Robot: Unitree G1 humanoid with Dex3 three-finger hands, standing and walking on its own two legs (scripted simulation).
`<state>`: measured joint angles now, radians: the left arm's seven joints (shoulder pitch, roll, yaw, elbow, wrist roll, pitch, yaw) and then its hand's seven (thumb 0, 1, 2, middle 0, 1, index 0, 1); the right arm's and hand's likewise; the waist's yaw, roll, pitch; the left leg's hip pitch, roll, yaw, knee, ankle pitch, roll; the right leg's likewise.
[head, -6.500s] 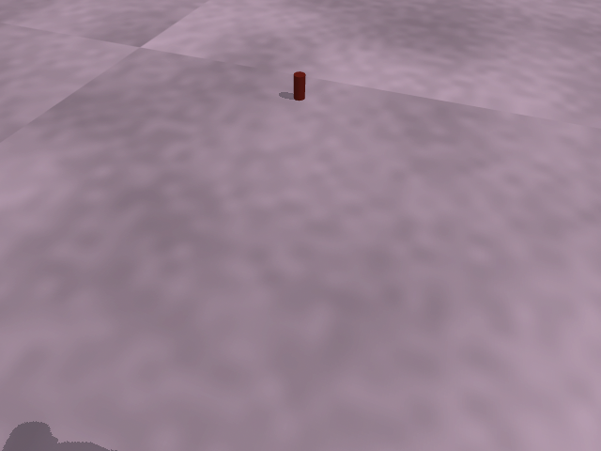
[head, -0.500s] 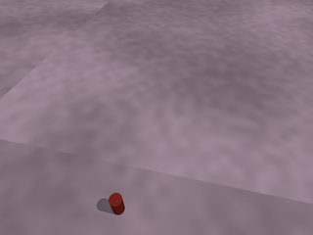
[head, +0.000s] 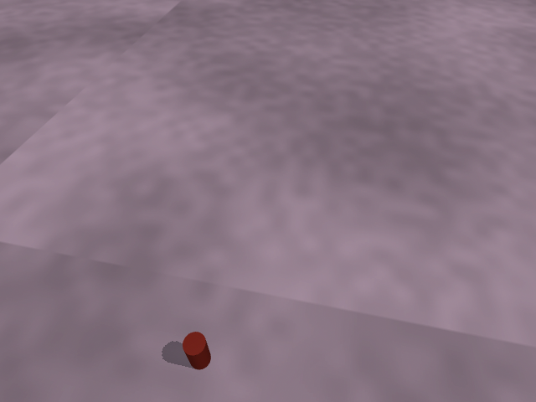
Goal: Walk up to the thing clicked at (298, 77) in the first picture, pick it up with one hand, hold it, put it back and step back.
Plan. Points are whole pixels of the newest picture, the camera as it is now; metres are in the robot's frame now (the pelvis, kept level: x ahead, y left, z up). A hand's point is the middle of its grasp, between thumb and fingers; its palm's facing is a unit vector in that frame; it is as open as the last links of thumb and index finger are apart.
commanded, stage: walk up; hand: left
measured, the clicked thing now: (197, 351) +0.43 +0.21 -0.70
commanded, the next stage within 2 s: stand in 0.08 s
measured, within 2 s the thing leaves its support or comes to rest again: neither
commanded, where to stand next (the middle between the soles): +0.10 +0.01 m, yaw +0 degrees
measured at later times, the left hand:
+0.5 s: hand out of the picture +0.09 +0.25 -0.16, palm faces -0.02 -0.94 -0.34, open 7.4 cm
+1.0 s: hand out of the picture +0.12 +0.24 -0.15, palm faces -0.02 -0.94 -0.34, open 7.4 cm
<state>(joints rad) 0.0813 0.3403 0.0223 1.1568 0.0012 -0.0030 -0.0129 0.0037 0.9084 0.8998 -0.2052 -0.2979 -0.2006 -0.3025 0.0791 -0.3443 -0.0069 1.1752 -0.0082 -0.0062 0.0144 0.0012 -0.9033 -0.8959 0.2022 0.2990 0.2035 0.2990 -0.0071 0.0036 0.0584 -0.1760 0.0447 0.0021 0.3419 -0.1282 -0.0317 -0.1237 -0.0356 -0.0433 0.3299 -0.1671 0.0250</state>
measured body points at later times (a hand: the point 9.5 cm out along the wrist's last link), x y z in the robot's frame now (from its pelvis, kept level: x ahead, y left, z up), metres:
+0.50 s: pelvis +0.02 +0.00 +0.00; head +0.03 +0.00 +0.45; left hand +0.09 +0.30 -0.13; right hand +0.10 -0.30 -0.13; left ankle +0.04 +0.14 -0.75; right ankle +0.01 -0.13 -0.75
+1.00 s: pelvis +0.04 -0.01 +0.00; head +0.05 -0.01 +0.45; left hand +0.12 +0.29 -0.13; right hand +0.12 -0.31 -0.13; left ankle +0.04 +0.14 -0.75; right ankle +0.01 -0.13 -0.75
